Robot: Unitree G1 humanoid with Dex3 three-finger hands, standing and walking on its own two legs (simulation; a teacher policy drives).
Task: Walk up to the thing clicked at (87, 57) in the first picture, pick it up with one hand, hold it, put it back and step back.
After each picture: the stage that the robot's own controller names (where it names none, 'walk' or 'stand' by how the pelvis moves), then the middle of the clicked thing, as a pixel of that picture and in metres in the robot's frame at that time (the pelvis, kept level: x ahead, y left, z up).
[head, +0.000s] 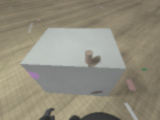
stand; (88, 57) +0.55 +0.07 +0.00
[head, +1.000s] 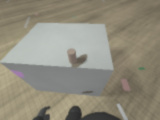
walk; (72, 56) +0.48 +0.20 +0.04
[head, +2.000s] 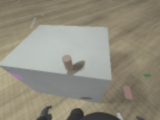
stand; (67, 63) +0.42 +0.22 +0.03
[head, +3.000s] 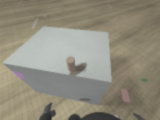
stand; (71, 64) +0.44 +0.19 +0.00
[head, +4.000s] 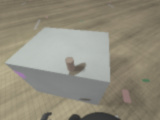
stand; (70, 64) +0.44 +0.21 +0.00
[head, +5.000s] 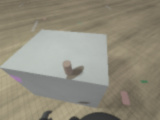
stand; (67, 68) +0.41 +0.22 +0.00
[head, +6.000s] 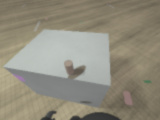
stand; (69, 67) +0.41 +0.21 +0.00
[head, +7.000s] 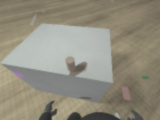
rise first; (70, 64) +0.42 +0.20 +0.00
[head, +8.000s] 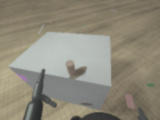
rise first; (70, 68) +0.41 +0.22 +0.00
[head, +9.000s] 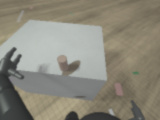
go down; (63, 63) +0.42 +0.21 +0.02
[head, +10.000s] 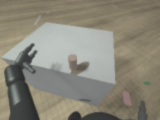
go down; (72, 62) +0.44 +0.18 +0.04
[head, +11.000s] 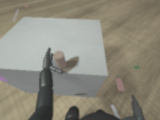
close in; (60, 60) +0.42 +0.22 +0.06
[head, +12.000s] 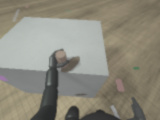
close; (62, 59) +0.43 +0.21 +0.06
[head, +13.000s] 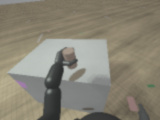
lift; (70, 58) +0.34 +0.16 +0.22
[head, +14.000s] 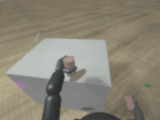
hold; (70, 66) +0.33 +0.16 +0.16
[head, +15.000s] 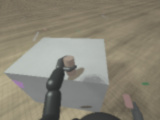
hold; (70, 65) +0.34 +0.17 +0.15
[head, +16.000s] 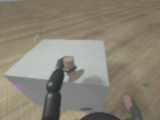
hold; (69, 66) +0.34 +0.17 +0.15
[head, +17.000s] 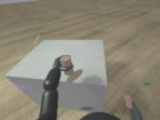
crouch; (67, 65) +0.35 +0.18 +0.16
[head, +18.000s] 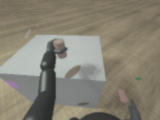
lower; (60, 49) +0.44 +0.22 +0.21
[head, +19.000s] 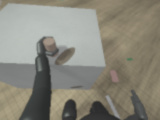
lower; (51, 47) +0.49 +0.24 +0.09
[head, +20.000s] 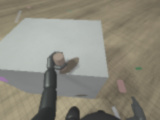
lower; (60, 62) +0.40 +0.22 +0.07
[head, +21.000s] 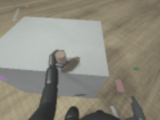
lower; (61, 60) +0.42 +0.21 +0.06
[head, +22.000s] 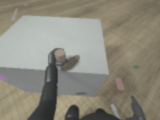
lower; (61, 58) +0.43 +0.21 +0.07
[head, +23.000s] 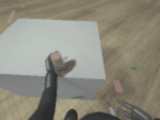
withdraw; (57, 61) +0.42 +0.22 +0.06
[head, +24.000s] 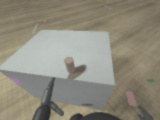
sink last; (70, 65) +0.41 +0.21 +0.06
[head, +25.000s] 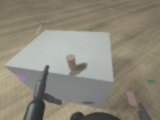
sink last; (71, 62) +0.44 +0.21 +0.05
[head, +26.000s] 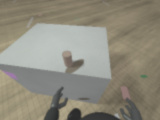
stand; (67, 59) +0.44 +0.21 +0.06
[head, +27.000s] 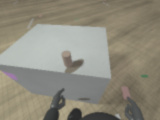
stand; (67, 59) +0.44 +0.22 +0.07
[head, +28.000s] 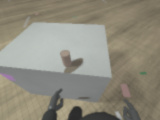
stand; (66, 58) +0.44 +0.21 +0.08
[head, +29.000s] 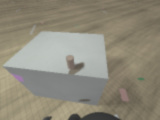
stand; (70, 62) +0.48 +0.22 +0.01
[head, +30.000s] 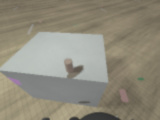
stand; (68, 65) +0.44 +0.21 +0.00
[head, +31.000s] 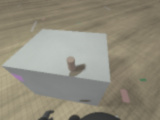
stand; (71, 64) +0.45 +0.21 +0.00
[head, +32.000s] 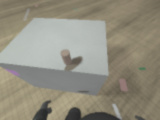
walk; (66, 57) +0.46 +0.23 +0.01
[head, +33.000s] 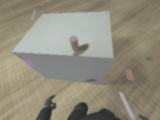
walk; (74, 44) +0.60 +0.20 +0.02
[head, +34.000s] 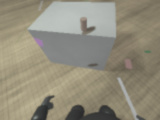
walk; (83, 24) +0.85 +0.15 +0.03
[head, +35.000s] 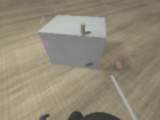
stand; (82, 28) +1.09 +0.21 +0.02
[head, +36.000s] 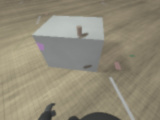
stand; (79, 30) +1.01 +0.21 +0.00
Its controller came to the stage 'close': yes
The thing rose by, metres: 0.23
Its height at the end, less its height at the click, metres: +0.00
